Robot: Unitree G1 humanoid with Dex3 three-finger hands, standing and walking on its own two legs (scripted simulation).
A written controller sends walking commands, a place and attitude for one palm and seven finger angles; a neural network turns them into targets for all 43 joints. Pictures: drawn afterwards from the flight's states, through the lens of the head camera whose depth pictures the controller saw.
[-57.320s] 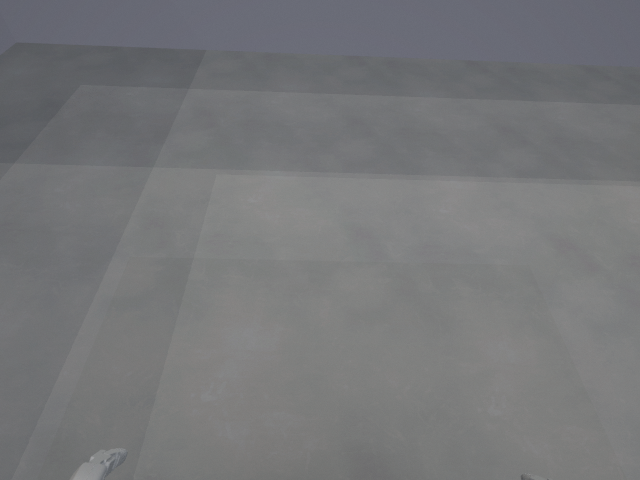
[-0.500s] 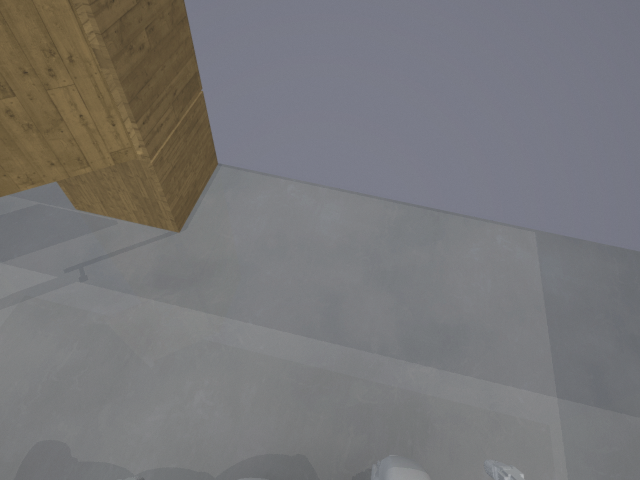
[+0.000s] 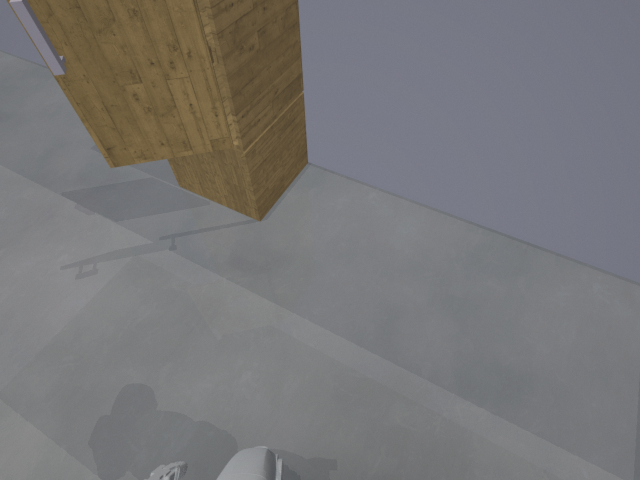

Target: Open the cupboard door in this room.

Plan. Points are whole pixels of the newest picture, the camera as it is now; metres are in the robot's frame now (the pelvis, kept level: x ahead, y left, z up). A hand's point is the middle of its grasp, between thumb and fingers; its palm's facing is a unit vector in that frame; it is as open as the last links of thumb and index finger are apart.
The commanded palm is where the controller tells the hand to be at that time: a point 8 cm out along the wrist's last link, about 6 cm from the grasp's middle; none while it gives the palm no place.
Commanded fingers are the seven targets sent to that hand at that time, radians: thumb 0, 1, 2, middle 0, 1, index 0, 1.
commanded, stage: turn to face it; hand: left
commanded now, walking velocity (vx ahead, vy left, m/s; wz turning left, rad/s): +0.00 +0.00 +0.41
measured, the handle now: (42, 33) +0.98 +0.64 +0.05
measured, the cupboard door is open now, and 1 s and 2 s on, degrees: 42 42 42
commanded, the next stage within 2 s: take the last steps up to it in 0.32 s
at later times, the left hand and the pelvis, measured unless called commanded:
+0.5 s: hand out of the picture +0.04 +0.26 -0.17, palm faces +0.21 -0.95 -0.23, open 7.4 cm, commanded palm none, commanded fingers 0.00 0.90 0.90 -0.20 -0.30 -0.20 -0.30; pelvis +0.01 +0.05 +0.00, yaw +9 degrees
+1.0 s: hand out of the picture -0.03 +0.22 -0.17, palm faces +0.41 -0.89 -0.19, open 7.4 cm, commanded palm none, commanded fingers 0.00 0.90 0.90 -0.20 -0.30 -0.20 -0.30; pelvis +0.10 +0.10 -0.01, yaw +20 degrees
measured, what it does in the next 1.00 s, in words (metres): walks ahead, turning left: left foot, then right foot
